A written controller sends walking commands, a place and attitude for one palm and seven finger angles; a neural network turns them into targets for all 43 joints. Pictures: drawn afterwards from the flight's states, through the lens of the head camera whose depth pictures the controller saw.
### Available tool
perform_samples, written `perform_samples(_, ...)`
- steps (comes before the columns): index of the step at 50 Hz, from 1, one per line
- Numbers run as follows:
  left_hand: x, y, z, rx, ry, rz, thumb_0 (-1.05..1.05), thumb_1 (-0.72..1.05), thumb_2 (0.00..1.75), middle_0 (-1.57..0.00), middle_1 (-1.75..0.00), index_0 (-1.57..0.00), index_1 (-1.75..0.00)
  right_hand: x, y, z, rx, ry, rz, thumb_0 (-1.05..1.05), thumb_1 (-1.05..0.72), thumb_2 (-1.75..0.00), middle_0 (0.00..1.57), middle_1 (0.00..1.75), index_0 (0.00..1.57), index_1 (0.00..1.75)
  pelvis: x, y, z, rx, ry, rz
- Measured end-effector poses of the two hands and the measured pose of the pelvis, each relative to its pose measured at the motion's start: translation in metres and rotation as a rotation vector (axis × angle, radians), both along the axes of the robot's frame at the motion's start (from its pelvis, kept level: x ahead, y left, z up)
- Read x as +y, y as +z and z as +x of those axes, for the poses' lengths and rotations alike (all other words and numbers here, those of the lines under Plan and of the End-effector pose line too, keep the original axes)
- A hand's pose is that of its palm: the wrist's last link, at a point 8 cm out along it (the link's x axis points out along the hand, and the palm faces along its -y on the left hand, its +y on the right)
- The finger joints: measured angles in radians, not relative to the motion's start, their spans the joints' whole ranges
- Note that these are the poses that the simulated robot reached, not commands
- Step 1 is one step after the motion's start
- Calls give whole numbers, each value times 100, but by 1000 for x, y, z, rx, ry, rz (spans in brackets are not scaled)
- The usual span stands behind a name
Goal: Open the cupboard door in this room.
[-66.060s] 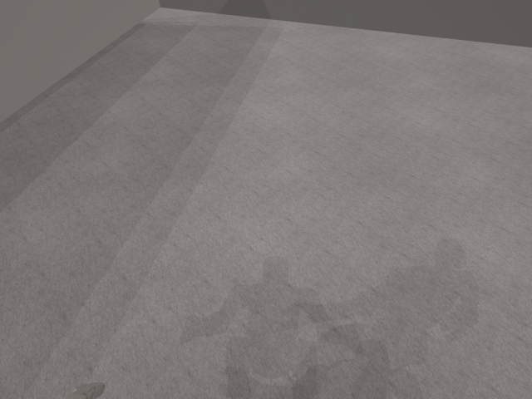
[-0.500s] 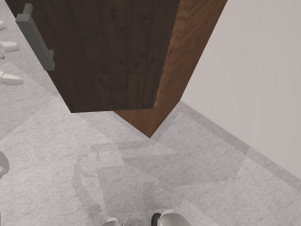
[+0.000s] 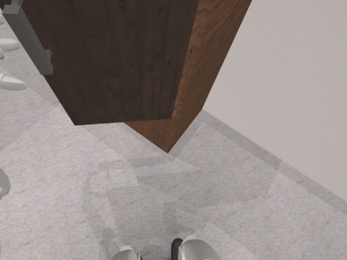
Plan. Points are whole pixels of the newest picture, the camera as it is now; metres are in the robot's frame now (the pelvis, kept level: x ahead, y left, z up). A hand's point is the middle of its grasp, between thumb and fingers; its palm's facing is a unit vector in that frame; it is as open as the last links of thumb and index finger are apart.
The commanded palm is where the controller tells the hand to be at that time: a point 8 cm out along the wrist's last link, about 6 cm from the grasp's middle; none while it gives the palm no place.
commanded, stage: slide the fingers in behind the handle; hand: left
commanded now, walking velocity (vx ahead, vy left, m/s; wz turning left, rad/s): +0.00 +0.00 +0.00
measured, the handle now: (33, 37) +0.56 +0.24 +0.12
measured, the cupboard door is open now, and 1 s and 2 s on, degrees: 43 44 44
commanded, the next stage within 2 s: close the thumb around the handle in 1.28 s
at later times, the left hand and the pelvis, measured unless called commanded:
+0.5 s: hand (27, 54) +0.51 +0.24 +0.12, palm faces +0.05 -1.00 -0.01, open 13.9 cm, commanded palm +0.49 +0.28 +0.12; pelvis +0.01 +0.00 +0.00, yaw +1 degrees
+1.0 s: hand (43, 55) +0.51 +0.21 +0.13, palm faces +0.06 -1.00 -0.01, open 14.1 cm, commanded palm +0.48 +0.26 +0.12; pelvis +0.01 -0.02 +0.01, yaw +0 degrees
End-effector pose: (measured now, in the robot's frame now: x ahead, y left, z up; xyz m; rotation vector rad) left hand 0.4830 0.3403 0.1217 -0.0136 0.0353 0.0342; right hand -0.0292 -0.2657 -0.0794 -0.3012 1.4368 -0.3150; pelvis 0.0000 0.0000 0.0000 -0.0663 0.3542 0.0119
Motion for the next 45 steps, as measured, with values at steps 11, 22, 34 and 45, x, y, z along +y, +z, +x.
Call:
perform_samples(11,-15,-1,4,-4,8,13,-1,-50,30,-30,-120,-29,-120,8,-4,6,-6,1,31,1,-90,-90,20,30,21,30,2,2,6,-5,6,-1)
perform_samples(22,-40,0,6,-3,16,4,-1,-50,30,-30,-120,-30,-121,5,-10,30,-78,19,56,1,-90,-90,20,30,21,30,-2,3,9,-25,6,8)
perform_samples(34,-62,0,7,-7,17,17,-1,-50,30,-30,-120,-30,-121,-5,-12,31,-88,29,59,1,-90,-90,20,30,21,30,-10,3,7,-28,8,18)
perform_samples(45,-74,4,4,-16,27,22,-1,-50,30,-29,-120,-30,-120,-12,-11,23,-92,4,64,1,-90,-90,20,30,21,30,-16,6,6,-43,-4,26)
